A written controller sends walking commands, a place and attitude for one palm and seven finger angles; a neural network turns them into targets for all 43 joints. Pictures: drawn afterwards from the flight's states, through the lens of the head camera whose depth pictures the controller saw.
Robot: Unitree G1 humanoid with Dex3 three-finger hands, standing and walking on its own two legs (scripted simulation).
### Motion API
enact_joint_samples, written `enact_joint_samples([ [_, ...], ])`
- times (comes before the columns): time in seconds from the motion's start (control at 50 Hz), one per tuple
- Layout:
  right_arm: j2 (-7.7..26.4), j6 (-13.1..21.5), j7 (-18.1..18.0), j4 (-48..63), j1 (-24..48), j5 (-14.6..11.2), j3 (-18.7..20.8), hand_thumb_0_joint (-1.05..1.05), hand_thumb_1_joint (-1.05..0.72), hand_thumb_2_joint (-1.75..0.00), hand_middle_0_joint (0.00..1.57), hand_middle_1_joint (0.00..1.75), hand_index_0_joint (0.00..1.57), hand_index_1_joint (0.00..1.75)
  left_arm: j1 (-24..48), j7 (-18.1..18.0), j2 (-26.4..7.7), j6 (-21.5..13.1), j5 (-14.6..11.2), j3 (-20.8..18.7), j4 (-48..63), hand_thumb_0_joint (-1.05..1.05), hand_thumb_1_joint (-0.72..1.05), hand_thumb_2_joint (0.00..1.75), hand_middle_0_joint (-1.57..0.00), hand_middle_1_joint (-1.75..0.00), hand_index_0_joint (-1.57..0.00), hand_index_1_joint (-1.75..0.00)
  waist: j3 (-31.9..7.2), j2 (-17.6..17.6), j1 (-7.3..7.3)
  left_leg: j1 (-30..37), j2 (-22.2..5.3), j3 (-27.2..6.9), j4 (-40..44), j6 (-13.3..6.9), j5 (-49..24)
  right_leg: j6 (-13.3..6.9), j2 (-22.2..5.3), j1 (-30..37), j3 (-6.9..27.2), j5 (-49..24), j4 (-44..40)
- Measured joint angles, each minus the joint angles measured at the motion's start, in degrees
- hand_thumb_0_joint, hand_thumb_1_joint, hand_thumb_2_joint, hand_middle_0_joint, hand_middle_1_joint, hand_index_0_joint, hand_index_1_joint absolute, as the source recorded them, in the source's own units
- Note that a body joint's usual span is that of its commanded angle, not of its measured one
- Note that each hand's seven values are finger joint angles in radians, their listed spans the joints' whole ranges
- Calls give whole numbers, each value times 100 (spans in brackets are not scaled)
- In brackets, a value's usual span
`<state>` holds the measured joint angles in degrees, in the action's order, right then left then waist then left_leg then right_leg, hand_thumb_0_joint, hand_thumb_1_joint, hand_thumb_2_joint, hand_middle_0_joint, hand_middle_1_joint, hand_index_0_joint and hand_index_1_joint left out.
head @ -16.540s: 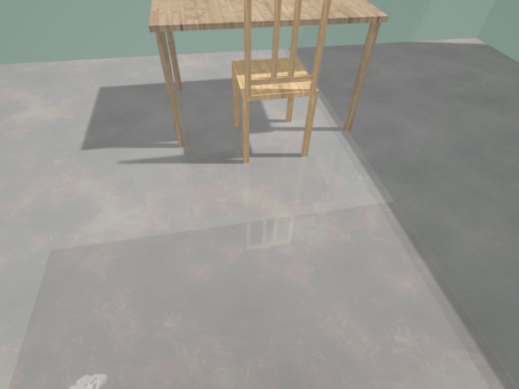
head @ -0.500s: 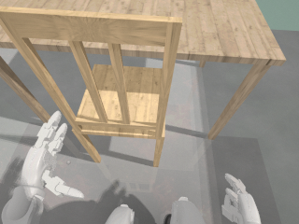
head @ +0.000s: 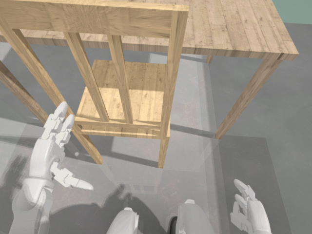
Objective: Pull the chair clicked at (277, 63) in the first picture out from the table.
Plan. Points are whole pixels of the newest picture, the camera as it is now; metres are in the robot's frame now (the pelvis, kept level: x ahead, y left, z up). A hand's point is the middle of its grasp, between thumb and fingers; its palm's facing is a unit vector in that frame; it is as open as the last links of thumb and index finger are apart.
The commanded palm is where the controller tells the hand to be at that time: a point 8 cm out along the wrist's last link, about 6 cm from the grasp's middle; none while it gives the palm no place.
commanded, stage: aim the fingers beside a spindle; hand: left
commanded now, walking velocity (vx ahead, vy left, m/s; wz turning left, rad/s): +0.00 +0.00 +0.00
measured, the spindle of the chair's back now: (93, 88) +0.49 +0.21 +0.04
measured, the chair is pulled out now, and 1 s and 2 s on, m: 0.00 0.00 0.00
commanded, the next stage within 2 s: none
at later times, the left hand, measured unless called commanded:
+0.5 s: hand (84, 148) +0.31 +0.19 +0.03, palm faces -0.05 -1.00 -0.05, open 16.9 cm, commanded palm +0.29 +0.25 +0.03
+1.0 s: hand (92, 136) +0.35 +0.19 +0.02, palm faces -0.01 -1.00 -0.05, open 16.9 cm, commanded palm +0.32 +0.24 +0.01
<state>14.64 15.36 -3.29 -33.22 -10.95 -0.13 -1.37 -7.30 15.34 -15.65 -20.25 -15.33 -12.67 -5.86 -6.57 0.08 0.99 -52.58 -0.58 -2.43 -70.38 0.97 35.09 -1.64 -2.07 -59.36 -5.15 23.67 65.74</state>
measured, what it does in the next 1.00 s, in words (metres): stands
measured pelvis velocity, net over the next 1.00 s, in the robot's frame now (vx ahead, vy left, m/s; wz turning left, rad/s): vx -0.01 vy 0.00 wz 0.00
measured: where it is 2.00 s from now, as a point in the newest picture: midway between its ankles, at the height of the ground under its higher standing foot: outside the picture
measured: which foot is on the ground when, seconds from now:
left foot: down 0.00-1.00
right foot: down 0.00-1.00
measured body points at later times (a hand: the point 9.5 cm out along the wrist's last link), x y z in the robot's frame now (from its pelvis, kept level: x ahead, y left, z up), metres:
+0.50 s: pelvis +0.00 +0.01 -0.01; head +0.10 +0.01 +0.43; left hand +0.31 +0.25 +0.03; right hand +0.18 -0.24 -0.10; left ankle -0.01 +0.13 -0.64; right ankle +0.08 -0.11 -0.64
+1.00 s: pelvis -0.01 +0.00 -0.02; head +0.11 +0.01 +0.42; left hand +0.34 +0.24 +0.02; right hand +0.15 -0.25 -0.12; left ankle -0.01 +0.13 -0.64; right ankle +0.08 -0.11 -0.64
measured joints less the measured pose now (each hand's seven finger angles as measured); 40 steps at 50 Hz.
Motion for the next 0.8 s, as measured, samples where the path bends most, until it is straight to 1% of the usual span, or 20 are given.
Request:
enact_joint_samples([
  [0.04, -11, -39, 43, -34, -33, 6, 12, 2, -90, -90, 20, 30, 20, 30, 79, -43, -23, -88, -17, -111, -13, -2, -50, 30, -7, -8, -6, -8, -46, -10, 17, -12, -2, 12, 6, 1, 5, -1, 3, -22, 12, 5, 5],
  [0.08, -2, -92, 77, -42, -79, -12, 18, 2, -90, -90, 20, 30, 20, 30, 118, -24, -41, -70, -16, -159, -107, -2, -50, 30, -7, -8, -6, -8, -98, 14, 29, -11, 5, 18, 23, -5, 7, 6, -2, -24, 20, 12, -4],
  [0.16, 44, -167, 93, -7, -162, -57, 17, 2, -90, -90, 20, 30, 20, 30, 95, 111, -32, 199, 8, -62, -391, -1, -49, 30, -6, -8, -6, -8, -165, 72, 36, -4, 25, 41, 55, -26, 6, 29, -17, -26, 45, 20, -20],
  [0.2, 60, -161, 75, 10, -171, -56, 17, 2, -90, -90, 20, 30, 20, 30, 75, 150, 2, 266, 15, 4, -487, -1, -50, 30, -6, -8, -6, -8, -154, 77, 37, -12, 29, 56, 48, -36, 10, 37, -19, -40, 60, 21, -10],
  [0.24, 62, -126, 67, 5, -156, -31, 29, 2, -90, -90, 20, 30, 20, 30, 93, 128, 46, 203, 20, 37, -523, -1, -50, 30, -6, -8, -6, -8, -126, 57, 31, -42, 30, 65, 20, -40, 18, 41, -20, -74, 71, 23, 17],
  [0.34, 43, -55, 101, -79, -62, 57, 58, 2, -90, -90, 20, 30, 20, 30, 315, -63, 97, -254, 73, 3, -429, -2, -50, 30, -7, -8, -6, -8, -91, -4, 5, -203, 37, 48, -123, -35, 50, 33, -30, -225, 59, 43, 139],
  [0.38, 37, -72, 125, -107, -19, 61, 53, 2, -90, -90, 20, 30, 20, 30, 454, -77, 82, -350, 96, -11, -464, -2, -50, 30, -7, -8, -6, -8, -102, -4, -2, -270, 43, 37, -174, -35, 60, 31, -39, -284, 49, 51, 181],
  [0.42, 32, -106, 137, -108, 8, 44, 40, 2, -90, -90, 20, 30, 20, 30, 587, -36, 57, -313, 127, 3, -585, -1, -50, 30, -7, -8, -6, -8, -125, 11, -6, -328, 51, 32, -206, -38, 64, 33, -47, -337, 46, 54, 208],
  [0.48, 23, -156, 130, -77, 30, 5, 16, 2, -90, -90, 20, 30, 20, 30, 747, 45, 42, -86, 166, 81, -834, -1, -50, 30, -6, -8, -6, -8, -140, 42, -2, -383, 64, 38, -223, -45, 58, 40, -58, -392, 55, 50, 226],
  [0.54, 6, -171, 111, -44, 36, 2, 3, 2, -90, -90, 20, 30, 20, 30, 847, 46, 94, 92, 189, 148, -1000, -1, -50, 30, -6, -8, -6, -8, -137, 57, 19, -428, 69, 54, -231, -52, 52, 48, -62, -444, 71, 41, 237],
  [0.6, -19, -167, 98, -65, 44, 49, -2, 2, -90, -90, 20, 30, 20, 30, 991, -56, 132, 29, 231, 112, -1071, -2, -50, 30, -7, -8, -6, -8, -118, 25, 36, -476, 66, 71, -256, -50, 55, 46, -57, -505, 89, 40, 271],
  [0.7, -37, -216, 153, -142, 26, 91, 14, 2, -90, -90, 20, 30, 20, 30, 1247, -190, 74, -288, 259, -60, -1135, -2, -50, 30, -7, -8, -6, -8, -139, -4, 53, -551, 56, 73, -307, -38, 72, 30, -47, -588, 92, 51, 323],
  [0.74, -22, -259, 173, -164, -3, 74, 24, 2, -90, -90, 20, 30, 20, 30, 1329, -160, 41, -287, 263, -68, -1238, -2, -50, 30, -7, -8, -6, -8, -174, 11, 52, -577, 59, 69, -317, -37, 76, 30, -50, -612, 89, 56, 334],
  [0.8, 14, -327, 180, -169, -48, 28, 31, 2, -90, -90, 20, 30, 20, 30, 1402, -55, 28, -166, 266, -14, -1485, -1, -50, 30, -6, -8, -6, -8, -211, 42, 56, -599, 66, 73, -318, -42, 76, 35, -56, -636, 95, 59, 338],
])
